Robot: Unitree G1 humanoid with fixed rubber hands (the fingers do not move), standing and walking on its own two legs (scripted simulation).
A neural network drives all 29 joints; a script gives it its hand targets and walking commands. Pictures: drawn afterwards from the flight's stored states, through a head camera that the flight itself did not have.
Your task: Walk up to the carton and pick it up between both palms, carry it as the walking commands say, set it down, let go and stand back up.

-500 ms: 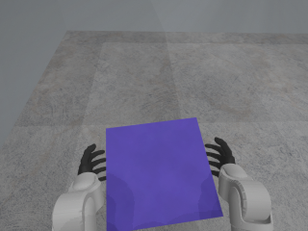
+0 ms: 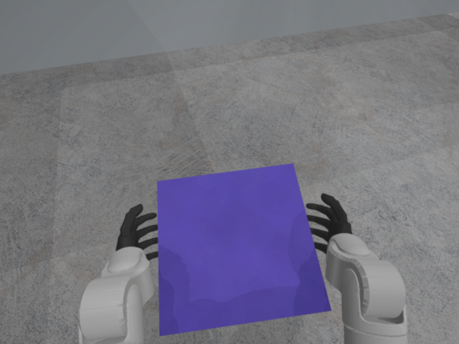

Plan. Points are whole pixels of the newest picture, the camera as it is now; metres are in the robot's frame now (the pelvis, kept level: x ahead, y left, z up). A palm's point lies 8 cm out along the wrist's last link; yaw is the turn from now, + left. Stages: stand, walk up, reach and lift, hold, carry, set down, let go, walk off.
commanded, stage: carry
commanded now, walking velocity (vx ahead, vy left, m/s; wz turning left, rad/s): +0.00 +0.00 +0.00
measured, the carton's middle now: (235, 249) +0.29 +0.01 +0.00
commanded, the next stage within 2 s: none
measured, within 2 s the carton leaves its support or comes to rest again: neither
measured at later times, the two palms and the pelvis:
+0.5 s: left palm (166, 169) +0.41 +0.13 +0.07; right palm (335, 167) +0.42 -0.18 +0.08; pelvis +0.16 -0.02 -0.01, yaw -1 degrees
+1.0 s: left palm (153, 163) +0.46 +0.17 +0.04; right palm (293, 131) +0.54 -0.13 +0.05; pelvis +0.26 -0.03 -0.03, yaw +13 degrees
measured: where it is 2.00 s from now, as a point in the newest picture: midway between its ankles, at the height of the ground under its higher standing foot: (242, 331)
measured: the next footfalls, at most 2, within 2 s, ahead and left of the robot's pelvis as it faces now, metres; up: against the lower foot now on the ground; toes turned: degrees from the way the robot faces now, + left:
right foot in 0.08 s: +0.10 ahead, -0.08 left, +0.00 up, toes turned -8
left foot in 0.28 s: +0.21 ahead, +0.10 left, +0.00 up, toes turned +8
